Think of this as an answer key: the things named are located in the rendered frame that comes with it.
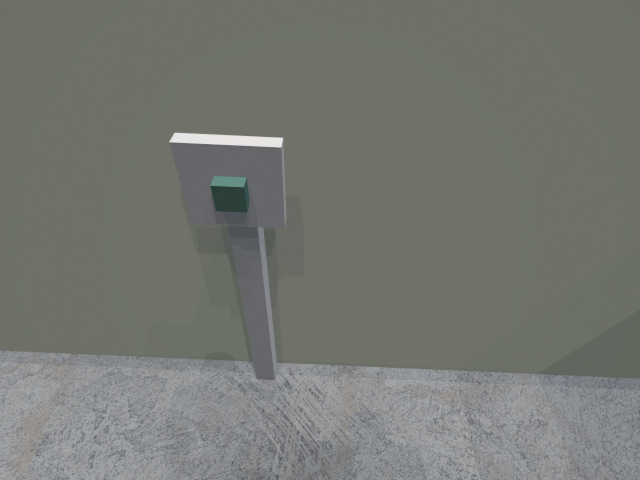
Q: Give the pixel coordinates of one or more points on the panel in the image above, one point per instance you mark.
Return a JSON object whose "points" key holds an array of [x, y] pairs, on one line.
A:
{"points": [[200, 157]]}

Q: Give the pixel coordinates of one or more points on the button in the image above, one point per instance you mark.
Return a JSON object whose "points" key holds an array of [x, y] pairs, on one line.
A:
{"points": [[230, 194]]}

